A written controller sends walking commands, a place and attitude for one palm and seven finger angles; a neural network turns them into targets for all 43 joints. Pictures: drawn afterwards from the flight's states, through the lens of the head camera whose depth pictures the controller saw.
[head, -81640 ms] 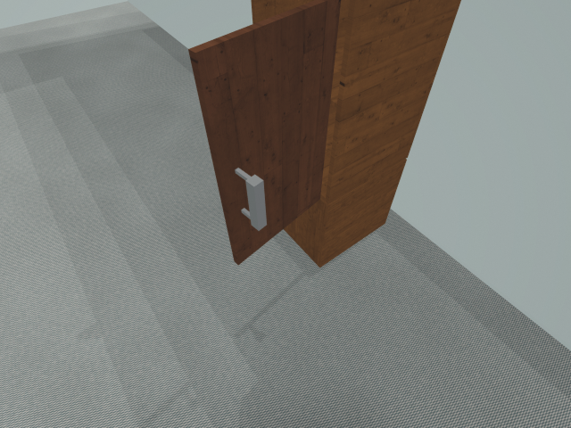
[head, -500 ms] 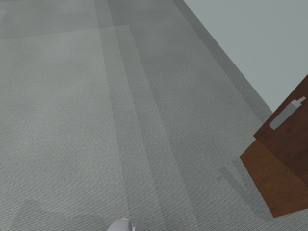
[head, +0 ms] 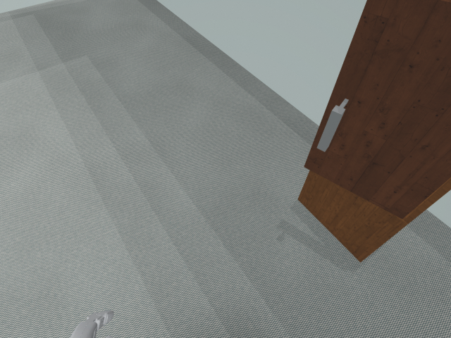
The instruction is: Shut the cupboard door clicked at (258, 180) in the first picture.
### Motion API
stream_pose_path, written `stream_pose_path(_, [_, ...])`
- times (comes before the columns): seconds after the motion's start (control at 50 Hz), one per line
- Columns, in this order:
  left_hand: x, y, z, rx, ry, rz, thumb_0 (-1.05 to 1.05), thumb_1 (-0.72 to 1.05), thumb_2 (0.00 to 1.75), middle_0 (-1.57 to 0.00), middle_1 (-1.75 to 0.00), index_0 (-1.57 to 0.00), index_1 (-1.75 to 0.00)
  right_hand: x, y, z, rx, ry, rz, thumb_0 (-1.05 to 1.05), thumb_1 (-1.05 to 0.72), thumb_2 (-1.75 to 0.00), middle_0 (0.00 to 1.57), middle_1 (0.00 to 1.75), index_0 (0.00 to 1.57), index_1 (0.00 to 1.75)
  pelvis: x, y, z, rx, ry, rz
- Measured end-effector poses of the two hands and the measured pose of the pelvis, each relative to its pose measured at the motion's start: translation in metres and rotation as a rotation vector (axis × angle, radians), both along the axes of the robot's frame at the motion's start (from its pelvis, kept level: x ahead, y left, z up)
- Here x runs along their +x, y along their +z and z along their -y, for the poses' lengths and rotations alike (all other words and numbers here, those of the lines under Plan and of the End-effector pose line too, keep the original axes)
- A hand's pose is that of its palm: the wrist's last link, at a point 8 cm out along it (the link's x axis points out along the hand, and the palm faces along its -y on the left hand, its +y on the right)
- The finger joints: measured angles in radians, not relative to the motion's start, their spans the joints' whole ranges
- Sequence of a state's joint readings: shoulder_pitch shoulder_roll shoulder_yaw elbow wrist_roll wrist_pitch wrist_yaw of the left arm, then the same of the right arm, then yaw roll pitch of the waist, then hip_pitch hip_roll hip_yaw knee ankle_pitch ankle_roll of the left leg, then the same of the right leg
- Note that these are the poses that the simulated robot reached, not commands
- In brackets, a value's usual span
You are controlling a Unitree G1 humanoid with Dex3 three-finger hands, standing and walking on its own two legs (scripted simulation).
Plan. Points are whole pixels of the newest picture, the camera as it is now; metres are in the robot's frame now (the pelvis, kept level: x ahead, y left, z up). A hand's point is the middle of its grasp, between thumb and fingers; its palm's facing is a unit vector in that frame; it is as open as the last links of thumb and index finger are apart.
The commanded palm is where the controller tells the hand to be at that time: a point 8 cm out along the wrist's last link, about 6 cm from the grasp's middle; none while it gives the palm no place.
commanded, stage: turn to face it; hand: left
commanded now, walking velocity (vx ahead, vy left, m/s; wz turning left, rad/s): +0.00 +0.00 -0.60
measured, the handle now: (333, 125) +0.66 -0.27 -0.07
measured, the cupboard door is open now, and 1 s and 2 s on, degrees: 18 18 18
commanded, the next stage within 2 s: take the last steps up to it in 0.92 s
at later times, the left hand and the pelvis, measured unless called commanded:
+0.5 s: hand (128, 326) +0.16 +0.21 -0.17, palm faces -0.23 -0.95 -0.18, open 7.3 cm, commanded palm none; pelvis +0.03 +0.03 +0.01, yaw -17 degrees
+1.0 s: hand (181, 303) +0.20 +0.11 -0.13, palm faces -0.48 -0.84 -0.26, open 7.3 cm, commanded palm none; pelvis +0.02 -0.01 +0.01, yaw -30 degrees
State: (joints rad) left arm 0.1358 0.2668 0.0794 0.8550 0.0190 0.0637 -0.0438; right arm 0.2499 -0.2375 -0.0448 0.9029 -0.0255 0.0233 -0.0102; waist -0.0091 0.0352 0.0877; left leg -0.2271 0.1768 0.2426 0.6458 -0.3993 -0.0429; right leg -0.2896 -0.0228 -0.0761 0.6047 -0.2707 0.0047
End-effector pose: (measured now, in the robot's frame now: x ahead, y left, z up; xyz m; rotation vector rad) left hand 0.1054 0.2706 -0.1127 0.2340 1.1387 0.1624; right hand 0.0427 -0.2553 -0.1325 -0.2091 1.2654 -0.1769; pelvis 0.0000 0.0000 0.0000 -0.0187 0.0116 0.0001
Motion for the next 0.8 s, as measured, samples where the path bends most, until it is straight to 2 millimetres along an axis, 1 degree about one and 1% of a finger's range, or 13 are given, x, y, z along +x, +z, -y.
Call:
stream_pose_path(0.04, [0.012, 0.0, 0.012, 0.016, -0.032, 0.028, 0.01, 0.91, 0.9, -0.19, -0.3, -0.2, -0.3, -0.008, -0.01, 0.014, -0.004, -0.036, -0.025, 0.01, -0.91, -0.9, 0.2, 0.3, 0.2, 0.3, 0.001, -0.006, 0.005, -0.001, -0.027, -0.001])
stream_pose_path(0.08, [0.016, 0.004, 0.022, 0.017, -0.054, 0.026, 0.01, 0.91, 0.9, -0.19, -0.3, -0.2, -0.3, -0.011, -0.011, 0.022, -0.013, -0.065, -0.039, 0.01, -0.91, -0.9, 0.2, 0.3, 0.2, 0.3, 0.002, -0.003, 0.006, -0.003, -0.041, 0.001])
stream_pose_path(0.14, [0.017, 0.006, 0.032, 0.011, -0.074, -0.001, 0.0, 0.91, 0.9, -0.2, -0.3, -0.2, -0.3, -0.007, -0.001, 0.027, -0.018, -0.088, -0.02, 0.01, -0.91, -0.9, 0.2, 0.3, 0.2, 0.3, 0.004, 0.005, 0.008, 0.01, -0.074, -0.003])
stream_pose_path(0.22, [0.017, 0.002, 0.04, -0.014, -0.108, -0.04, 0.0, 0.91, 0.9, -0.2, -0.3, -0.2, -0.3, 0.005, 0.013, 0.025, -0.023, -0.107, 0.037, 0.01, -0.91, -0.9, 0.2, 0.3, 0.2, 0.3, 0.007, 0.01, 0.007, 0.021, -0.115, -0.008])
stream_pose_path(0.28, [0.02, -0.005, 0.038, -0.036, -0.13, -0.061, 0.01, 0.91, 0.9, -0.2, -0.3, -0.2, -0.3, 0.014, 0.02, 0.019, -0.034, -0.123, 0.073, 0.01, -0.91, -0.9, 0.2, 0.3, 0.2, 0.3, 0.011, 0.01, 0.001, 0.017, -0.149, -0.011])
stream_pose_path(0.34, [0.025, -0.016, 0.03, -0.057, -0.146, -0.077, 0.01, 0.91, 0.9, -0.2, -0.3, -0.21, -0.3, 0.021, 0.025, 0.009, -0.052, -0.141, 0.106, 0.01, -0.91, -0.9, 0.2, 0.3, 0.2, 0.3, 0.016, 0.007, -0.01, 0.007, -0.183, -0.013])
stream_pose_path(0.38, [0.031, -0.026, 0.022, -0.07, -0.156, -0.087, 0.01, 0.91, 0.9, -0.2, -0.3, -0.21, -0.3, 0.022, 0.026, 0.001, -0.071, -0.156, 0.129, 0.01, -0.91, -0.9, 0.2, 0.3, 0.2, 0.3, 0.021, 0.001, -0.019, -0.003, -0.206, -0.016])
stream_pose_path(0.42, [0.039, -0.03, 0.015, -0.076, -0.168, -0.101, 0.01, 0.91, 0.9, -0.2, -0.3, -0.2, -0.3, 0.018, 0.03, -0.009, -0.082, -0.164, 0.133, 0.0, -0.91, -0.9, 0.2, 0.3, 0.2, 0.3, 0.023, 0.002, -0.025, -0.002, -0.237, -0.013])
stream_pose_path(0.52, [0.062, -0.021, 0.007, -0.07, -0.237, -0.115, 0.01, 0.91, 0.9, -0.2, -0.3, -0.2, -0.3, -0.006, 0.042, -0.026, -0.087, -0.22, 0.1, 0.0, -0.91, -0.9, 0.2, 0.3, 0.2, 0.3, 0.027, 0.014, -0.032, -0.025, -0.307, -0.011])
stream_pose_path(0.58, [0.076, -0.013, 0.007, -0.06, -0.272, -0.11, 0.01, 0.91, 0.9, -0.2, -0.3, -0.2, -0.3, -0.024, 0.042, -0.032, -0.078, -0.269, 0.07, 0.0, -0.91, -0.9, 0.2, 0.3, 0.2, 0.3, 0.029, 0.018, -0.034, -0.032, -0.345, -0.014])
stream_pose_path(0.62, [0.085, -0.01, 0.011, -0.051, -0.299, -0.106, 0.01, 0.91, 0.9, -0.19, -0.3, -0.2, -0.3, -0.038, 0.04, -0.035, -0.068, -0.308, 0.052, 0.0, -0.91, -0.9, 0.2, 0.3, 0.2, 0.3, 0.03, 0.019, -0.033, -0.032, -0.37, -0.014])
stream_pose_path(0.7, [0.104, -0.004, 0.031, -0.032, -0.368, -0.093, 0.01, 0.91, 0.9, -0.19, -0.3, -0.2, -0.3, -0.069, 0.029, -0.037, -0.038, -0.394, 0.015, 0.0, -0.91, -0.9, 0.2, 0.3, 0.2, 0.3, 0.029, 0.018, -0.028, -0.026, -0.419, -0.008])
stream_pose_path(0.8, [0.126, 0.001, 0.074, -0.01, -0.466, -0.035, 0.01, 0.91, 0.9, -0.19, -0.3, -0.2, -0.3, -0.114, 0.005, -0.032, 0.017, -0.495, -0.037, 0.0, -0.91, -0.9, 0.2, 0.3, 0.2, 0.3, 0.023, 0.008, -0.01, 0.0, -0.469, 0.003])
